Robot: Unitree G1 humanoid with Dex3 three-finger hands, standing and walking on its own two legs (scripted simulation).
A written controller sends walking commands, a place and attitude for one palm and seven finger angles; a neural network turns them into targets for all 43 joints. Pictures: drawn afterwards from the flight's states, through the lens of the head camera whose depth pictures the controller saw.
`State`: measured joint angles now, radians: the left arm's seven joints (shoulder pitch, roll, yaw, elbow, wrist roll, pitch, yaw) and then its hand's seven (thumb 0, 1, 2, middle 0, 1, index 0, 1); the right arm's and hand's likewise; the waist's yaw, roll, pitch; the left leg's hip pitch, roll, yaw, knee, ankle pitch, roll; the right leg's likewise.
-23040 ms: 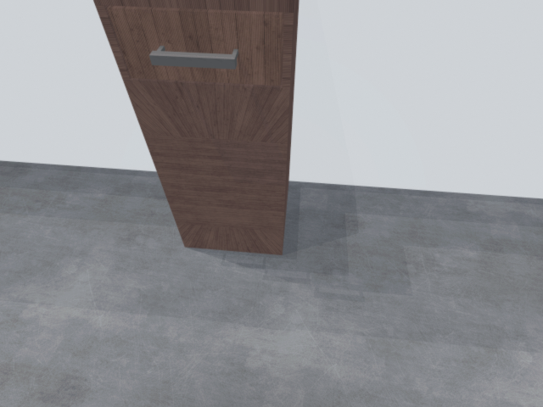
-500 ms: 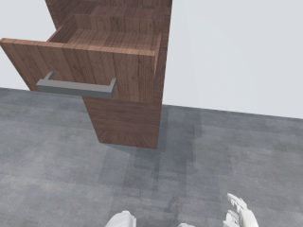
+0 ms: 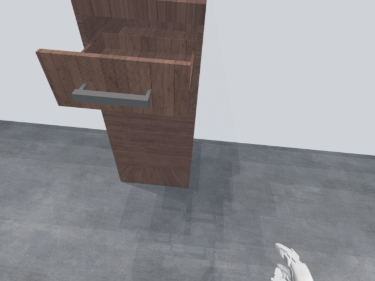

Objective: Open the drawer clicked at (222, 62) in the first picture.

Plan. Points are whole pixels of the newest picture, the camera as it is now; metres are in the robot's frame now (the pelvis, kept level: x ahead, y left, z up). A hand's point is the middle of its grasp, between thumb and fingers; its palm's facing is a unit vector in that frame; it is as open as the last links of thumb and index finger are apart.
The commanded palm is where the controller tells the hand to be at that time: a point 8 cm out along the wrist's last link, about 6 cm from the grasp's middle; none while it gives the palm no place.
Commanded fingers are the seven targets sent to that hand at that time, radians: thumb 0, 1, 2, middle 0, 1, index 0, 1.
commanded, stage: stop stepping back and stand still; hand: left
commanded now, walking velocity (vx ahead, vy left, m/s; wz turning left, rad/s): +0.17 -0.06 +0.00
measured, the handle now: (114, 94) +0.54 +0.21 +0.13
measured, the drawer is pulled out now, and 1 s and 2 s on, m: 0.28 0.28 0.28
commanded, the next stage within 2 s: let the arm hang, fingers relaxed in 0.36 s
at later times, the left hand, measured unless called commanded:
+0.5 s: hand out of the picture +0.20 +0.23 +0.31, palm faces +0.54 -0.75 -0.37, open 7.4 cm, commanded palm none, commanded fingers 0.00 0.90 0.90 -0.20 -0.30 -0.20 -0.30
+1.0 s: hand out of the picture -0.13 +0.19 -0.15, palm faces +0.06 -0.96 -0.28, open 7.2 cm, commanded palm none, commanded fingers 0.00 0.90 0.90 -0.20 -0.30 -0.20 -0.30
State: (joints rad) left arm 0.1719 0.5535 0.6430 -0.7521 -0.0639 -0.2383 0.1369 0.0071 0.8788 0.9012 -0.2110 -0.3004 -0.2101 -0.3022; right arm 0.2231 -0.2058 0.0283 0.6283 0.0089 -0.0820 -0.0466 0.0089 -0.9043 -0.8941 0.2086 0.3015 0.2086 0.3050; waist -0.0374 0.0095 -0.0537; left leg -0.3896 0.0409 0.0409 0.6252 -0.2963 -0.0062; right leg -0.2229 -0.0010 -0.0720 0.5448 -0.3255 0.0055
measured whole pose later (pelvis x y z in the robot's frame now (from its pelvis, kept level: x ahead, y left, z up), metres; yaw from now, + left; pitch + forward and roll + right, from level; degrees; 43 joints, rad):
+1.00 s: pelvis -0.02 -0.03 +0.01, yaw +2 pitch -1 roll -1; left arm 0.43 0.25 0.02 1.14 0.00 0.03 0.01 0.00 0.96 0.90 -0.20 -0.30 -0.20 -0.30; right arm 0.37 -0.20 -0.02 1.11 -0.01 0.05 -0.02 0.01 -0.91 -0.89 0.20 0.30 0.20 0.30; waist 0.01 0.03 0.08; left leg -0.29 0.02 -0.01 0.45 -0.14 -0.01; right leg -0.19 0.02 -0.02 0.45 -0.24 -0.02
